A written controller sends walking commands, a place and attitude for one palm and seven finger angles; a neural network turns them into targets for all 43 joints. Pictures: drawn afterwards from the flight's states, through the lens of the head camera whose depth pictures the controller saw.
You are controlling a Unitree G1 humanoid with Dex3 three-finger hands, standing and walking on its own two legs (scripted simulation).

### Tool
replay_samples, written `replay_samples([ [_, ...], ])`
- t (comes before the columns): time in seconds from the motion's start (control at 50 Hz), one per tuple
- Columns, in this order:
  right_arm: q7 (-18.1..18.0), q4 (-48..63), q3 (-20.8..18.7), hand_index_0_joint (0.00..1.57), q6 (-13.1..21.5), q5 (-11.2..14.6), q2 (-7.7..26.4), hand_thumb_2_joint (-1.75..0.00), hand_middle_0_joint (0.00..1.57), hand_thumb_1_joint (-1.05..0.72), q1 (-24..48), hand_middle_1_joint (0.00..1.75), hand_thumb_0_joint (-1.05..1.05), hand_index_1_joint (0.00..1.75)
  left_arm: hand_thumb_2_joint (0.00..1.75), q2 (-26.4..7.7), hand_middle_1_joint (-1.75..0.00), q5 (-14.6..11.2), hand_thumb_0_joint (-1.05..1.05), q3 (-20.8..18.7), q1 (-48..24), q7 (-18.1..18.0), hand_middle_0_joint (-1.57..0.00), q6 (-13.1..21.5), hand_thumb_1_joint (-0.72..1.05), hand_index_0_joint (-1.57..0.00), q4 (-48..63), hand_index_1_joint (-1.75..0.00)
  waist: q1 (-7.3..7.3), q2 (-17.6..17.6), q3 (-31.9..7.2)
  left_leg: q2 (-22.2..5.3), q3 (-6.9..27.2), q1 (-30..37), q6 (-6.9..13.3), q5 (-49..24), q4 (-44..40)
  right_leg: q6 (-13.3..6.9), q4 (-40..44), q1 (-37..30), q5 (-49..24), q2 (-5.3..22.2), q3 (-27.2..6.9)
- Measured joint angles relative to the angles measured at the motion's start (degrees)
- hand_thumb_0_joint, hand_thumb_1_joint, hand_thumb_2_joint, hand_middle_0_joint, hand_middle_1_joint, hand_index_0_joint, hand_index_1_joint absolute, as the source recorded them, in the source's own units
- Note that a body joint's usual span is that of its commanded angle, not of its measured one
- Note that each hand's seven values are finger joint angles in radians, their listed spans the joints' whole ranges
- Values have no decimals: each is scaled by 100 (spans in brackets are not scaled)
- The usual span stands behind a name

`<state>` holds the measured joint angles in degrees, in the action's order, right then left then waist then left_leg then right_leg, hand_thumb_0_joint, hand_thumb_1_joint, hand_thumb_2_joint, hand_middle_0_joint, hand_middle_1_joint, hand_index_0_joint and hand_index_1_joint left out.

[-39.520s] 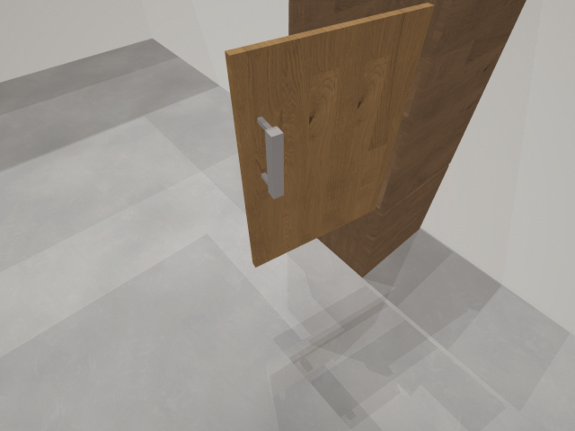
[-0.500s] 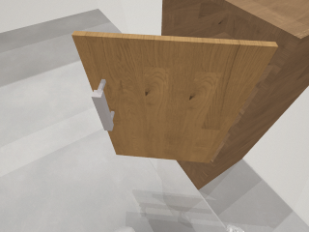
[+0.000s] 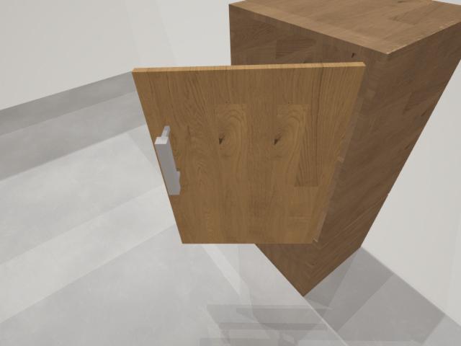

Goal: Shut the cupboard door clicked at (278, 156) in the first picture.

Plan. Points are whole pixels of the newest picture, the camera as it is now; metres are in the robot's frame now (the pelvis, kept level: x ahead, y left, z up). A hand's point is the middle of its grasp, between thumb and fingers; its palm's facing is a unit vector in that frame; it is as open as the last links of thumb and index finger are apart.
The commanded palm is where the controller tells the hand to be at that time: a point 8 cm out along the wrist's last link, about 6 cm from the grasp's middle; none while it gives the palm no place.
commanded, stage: come to a stop and stand still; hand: left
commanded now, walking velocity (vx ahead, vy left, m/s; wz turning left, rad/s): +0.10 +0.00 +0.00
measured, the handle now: (170, 161) +0.48 +0.17 +0.06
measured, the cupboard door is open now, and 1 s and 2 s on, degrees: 53 53 53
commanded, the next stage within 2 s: look again from close up in 1.04 s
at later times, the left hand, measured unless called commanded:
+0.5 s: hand out of the picture +0.02 +0.19 -0.16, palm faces +0.04 -0.98 -0.20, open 7.3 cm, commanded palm none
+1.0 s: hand out of the picture +0.04 +0.19 -0.16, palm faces +0.03 -0.98 -0.20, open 7.3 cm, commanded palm none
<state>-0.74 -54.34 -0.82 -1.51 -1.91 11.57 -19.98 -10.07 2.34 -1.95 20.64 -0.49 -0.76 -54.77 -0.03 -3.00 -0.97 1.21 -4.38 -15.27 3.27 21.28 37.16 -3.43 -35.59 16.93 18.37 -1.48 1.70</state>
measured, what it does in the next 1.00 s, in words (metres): steps on the spot: left foot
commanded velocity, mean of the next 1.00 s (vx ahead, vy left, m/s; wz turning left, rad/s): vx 0.01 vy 0.00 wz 0.00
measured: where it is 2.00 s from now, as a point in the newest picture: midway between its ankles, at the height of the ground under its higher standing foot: outside the picture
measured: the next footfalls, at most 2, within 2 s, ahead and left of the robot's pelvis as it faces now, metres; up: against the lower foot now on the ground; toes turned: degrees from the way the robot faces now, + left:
left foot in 0.24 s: +0.05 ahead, +0.12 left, +0.00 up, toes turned +4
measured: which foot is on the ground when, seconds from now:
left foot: down 0.00-0.00, up 0.02-0.22, down 0.24-1.00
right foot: down 0.00-1.00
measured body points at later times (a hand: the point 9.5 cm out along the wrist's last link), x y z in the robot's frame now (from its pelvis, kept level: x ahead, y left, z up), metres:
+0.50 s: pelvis +0.01 +0.02 +0.01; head +0.01 +0.01 +0.46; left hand +0.02 +0.24 -0.14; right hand -0.01 -0.18 -0.15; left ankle +0.01 +0.12 -0.72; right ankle +0.03 -0.09 -0.72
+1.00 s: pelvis +0.04 +0.02 +0.02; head +0.05 +0.01 +0.47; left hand +0.04 +0.24 -0.14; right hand +0.06 -0.21 -0.14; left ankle +0.01 +0.12 -0.72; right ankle +0.03 -0.09 -0.72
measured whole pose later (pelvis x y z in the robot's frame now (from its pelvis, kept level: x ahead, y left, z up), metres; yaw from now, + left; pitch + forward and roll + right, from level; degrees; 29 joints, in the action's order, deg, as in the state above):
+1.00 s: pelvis +0.04 +0.02 +0.02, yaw +0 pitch -1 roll +0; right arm -2.3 -63.4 0.8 1.3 -0.6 9.3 -14.7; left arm -8.6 0.8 0.5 16.3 -2.1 0.6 -62.6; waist 0.2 -0.2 1.9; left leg 0.3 -4.1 -6.9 1.2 15.9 23.6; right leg -1.3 -25.5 9.7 15.0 -0.8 0.4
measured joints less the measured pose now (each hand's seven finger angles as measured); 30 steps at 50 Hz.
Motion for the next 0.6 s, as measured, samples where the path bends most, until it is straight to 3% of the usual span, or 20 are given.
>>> replay_samples([
  [0.04, 9, -110, -23, 20, -42, 22, 26, -90, 21, -91, -60, 30, 1, 30, 90, 46, -30, -32, 0, 17, 46, -48, -20, 83, 91, -20, -21, -30, -6, -62, 27, 6, 118, -284, -31, 440, 632, -84, 47, 32, -269, -29, 62],
  [0.08, 47, -189, -60, 20, -67, 25, 42, -90, 21, -91, -106, 30, 1, 30, 90, 108, -30, -51, 0, 31, 107, -96, -20, 114, 91, -20, -74, -30, -46, -109, 11, -36, 217, -648, -71, 418, 1478, -111, 293, -37, -382, -57, 134],
  [0.12, 68, -200, -92, 20, -69, 29, 21, -90, 20, -91, -151, 30, 1, 30, 90, 152, -30, -48, 0, 35, 136, -124, -20, 104, 91, -20, -151, -30, -113, -85, -9, -129, 198, -823, -127, 303, 1778, -93, 560, -109, -522, -51, 170],
  [0.16, 63, -188, -93, 20, -42, 40, -49, -90, 20, -91, -205, 30, 1, 30, 90, 155, -30, -38, 0, 33, 107, -123, -20, 67, 91, -20, -222, -30, -145, 32, -24, -207, 125, -715, -174, 288, 1340, -70, 718, -126, -621, -1, 155],
  [0.24, 1, -202, -23, 20, 144, 22, -149, -90, 20, -91, -340, 30, 1, 30, 90, 165, -30, -89, 0, 48, -35, -77, -20, -16, 90, -20, -270, -30, -117, 137, 14, -274, 146, -8, -201, -188, -519, 46, 305, 137, -275, 11, 97],
  [0.32, -66, -407, 56, 20, 138, 9, -334, -90, 20, -91, -358, 30, 1, 30, 90, 154, -30, -71, 1, 31, -238, -50, -20, -87, 91, -20, -342, -30, -107, 334, 89, -106, 35, 34, -150, -545, -544, 82, -75, 195, 231, 116, -66],
  [0.4, -87, -588, 130, 20, 154, 56, -441, -90, 20, -91, -276, 30, 1, 30, 90, 140, -30, -96, 1, 51, -319, -66, -20, 22, 93, -20, -411, -30, -41, 316, 136, -54, 0, 174, -155, -551, -687, 176, 342, -57, -436, 133, -136],
  [0.6, -108, -752, 177, 20, 256, 109, -367, -90, 21, -93, 168, 30, 2, 30, 90, 216, -30, -149, 1, 203, -278, -121, -20, 123, 93, -20, -638, -30, -27, 197, 195, -97, 4, 475, -186, -599, -1068, 210, 782, -385, -439, 74, -142],
])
